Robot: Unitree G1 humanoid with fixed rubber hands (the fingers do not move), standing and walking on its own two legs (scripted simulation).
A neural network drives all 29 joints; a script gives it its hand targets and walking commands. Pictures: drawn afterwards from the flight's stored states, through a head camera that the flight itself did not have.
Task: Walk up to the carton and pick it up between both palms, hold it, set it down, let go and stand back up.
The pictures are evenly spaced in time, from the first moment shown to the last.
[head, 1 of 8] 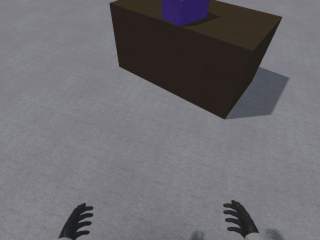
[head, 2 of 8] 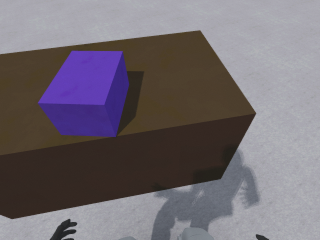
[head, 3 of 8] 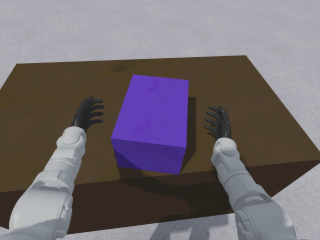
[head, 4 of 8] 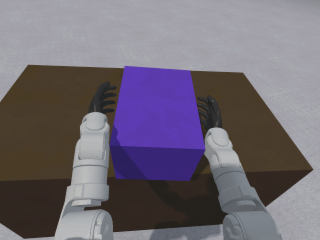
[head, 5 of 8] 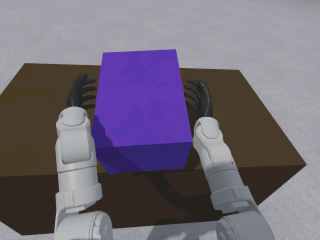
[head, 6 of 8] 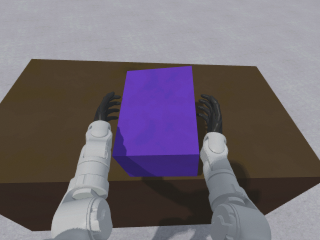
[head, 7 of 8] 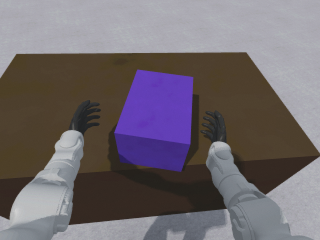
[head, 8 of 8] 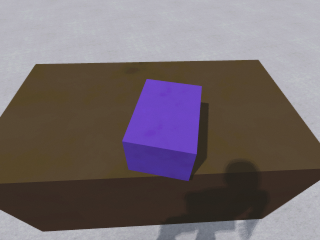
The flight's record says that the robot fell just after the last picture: no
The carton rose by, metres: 0.17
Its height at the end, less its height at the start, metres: +0.00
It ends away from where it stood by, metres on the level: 0.02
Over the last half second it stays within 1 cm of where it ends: yes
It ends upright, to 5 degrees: yes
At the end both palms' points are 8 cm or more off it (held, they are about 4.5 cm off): yes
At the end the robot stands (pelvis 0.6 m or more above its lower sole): yes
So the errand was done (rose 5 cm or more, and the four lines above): yes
